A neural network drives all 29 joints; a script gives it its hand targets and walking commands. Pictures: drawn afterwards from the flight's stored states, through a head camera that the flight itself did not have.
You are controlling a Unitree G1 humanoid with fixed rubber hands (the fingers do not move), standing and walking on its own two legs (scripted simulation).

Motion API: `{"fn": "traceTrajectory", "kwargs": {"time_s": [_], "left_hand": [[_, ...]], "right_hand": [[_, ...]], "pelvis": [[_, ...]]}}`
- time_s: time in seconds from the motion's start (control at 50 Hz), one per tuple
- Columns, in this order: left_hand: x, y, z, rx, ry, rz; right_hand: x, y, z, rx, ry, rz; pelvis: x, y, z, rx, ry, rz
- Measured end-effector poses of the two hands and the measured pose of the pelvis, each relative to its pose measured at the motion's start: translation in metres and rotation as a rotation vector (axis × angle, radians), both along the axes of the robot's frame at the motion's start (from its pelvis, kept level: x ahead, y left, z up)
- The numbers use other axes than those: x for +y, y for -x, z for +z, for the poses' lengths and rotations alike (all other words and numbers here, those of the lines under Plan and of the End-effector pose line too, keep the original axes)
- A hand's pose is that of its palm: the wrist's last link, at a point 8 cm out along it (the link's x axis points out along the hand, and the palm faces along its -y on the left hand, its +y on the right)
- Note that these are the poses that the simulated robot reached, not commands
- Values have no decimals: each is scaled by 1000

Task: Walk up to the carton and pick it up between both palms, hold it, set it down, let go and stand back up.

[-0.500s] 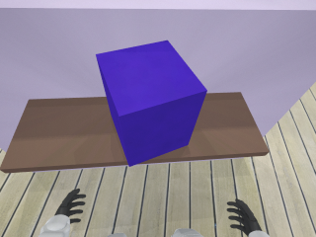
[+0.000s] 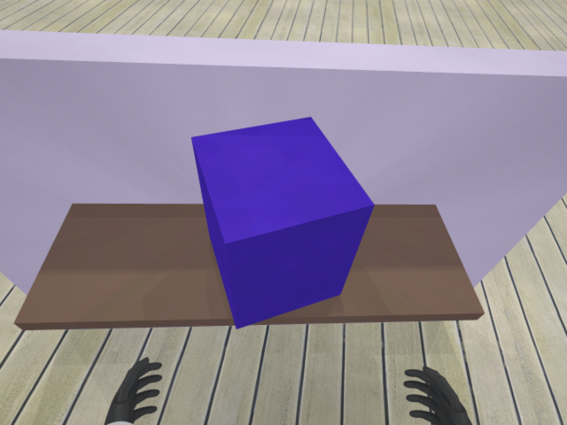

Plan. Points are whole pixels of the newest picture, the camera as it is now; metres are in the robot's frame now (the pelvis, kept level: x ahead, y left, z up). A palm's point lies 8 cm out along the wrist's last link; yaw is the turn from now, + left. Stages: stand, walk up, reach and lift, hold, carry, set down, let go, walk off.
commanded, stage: reach and lift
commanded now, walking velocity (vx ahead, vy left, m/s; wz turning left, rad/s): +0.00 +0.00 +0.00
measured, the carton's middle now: (273, 223) +0.42 +0.02 +0.03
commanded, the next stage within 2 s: none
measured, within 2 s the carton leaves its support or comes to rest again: neither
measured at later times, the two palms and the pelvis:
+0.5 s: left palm (138, 401) +0.16 +0.19 -0.03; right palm (466, 396) +0.17 -0.25 -0.03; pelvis +0.01 +0.00 +0.00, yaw -1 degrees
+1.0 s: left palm (163, 365) +0.19 +0.16 +0.01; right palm (476, 352) +0.21 -0.26 +0.01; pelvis -0.01 -0.02 +0.00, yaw +0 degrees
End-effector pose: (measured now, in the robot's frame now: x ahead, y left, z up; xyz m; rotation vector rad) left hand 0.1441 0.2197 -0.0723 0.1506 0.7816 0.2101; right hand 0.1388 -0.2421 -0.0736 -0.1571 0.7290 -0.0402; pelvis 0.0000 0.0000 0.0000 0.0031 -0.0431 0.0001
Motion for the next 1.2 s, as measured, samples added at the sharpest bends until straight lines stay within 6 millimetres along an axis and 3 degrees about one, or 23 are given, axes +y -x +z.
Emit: {"fn": "traceTrajectory", "kwargs": {"time_s": [0.4, 0.62, 0.92, 1.2], "left_hand": [[-22, -16, 34, -222, 27, 42], [-39, -17, 52, -330, 37, 79], [-60, -41, 80, -480, 59, 138], [-54, -69, 104, -499, 59, 144]], "right_hand": [[-6, -26, 36, -158, -51, 47], [-10, -34, 50, -252, -95, 71], [-18, -66, 79, -390, -125, 122], [-9, -97, 102, -436, -143, 119]], "pelvis": [[6, -14, 2, 11, 7, -12], [-3, -7, 1, 15, 3, -10], [-18, 5, -1, 14, -6, -6], [-19, 7, 0, 12, -7, -15]]}}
